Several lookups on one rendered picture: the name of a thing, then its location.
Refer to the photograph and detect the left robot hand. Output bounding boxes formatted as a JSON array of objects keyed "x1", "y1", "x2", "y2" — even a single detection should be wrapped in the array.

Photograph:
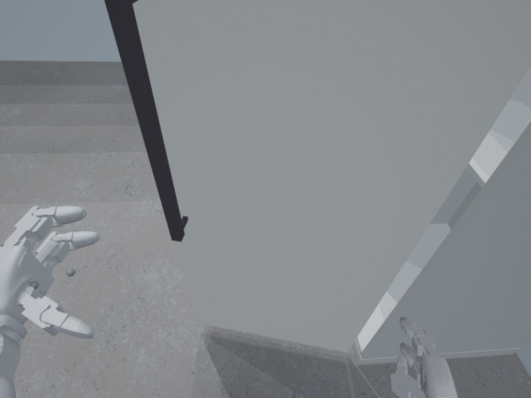
[{"x1": 0, "y1": 206, "x2": 100, "y2": 339}]

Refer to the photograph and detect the right robot hand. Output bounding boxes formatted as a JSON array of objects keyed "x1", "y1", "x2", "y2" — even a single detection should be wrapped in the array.
[{"x1": 391, "y1": 317, "x2": 458, "y2": 398}]

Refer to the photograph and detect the fridge door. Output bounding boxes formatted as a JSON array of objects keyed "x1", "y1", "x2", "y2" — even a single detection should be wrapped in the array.
[{"x1": 133, "y1": 0, "x2": 531, "y2": 352}]

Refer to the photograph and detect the handle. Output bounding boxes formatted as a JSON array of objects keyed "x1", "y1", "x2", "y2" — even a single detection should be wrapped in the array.
[{"x1": 105, "y1": 0, "x2": 188, "y2": 242}]

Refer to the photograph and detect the robot left forearm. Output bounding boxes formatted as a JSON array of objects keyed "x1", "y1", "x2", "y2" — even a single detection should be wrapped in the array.
[{"x1": 0, "y1": 313, "x2": 27, "y2": 398}]

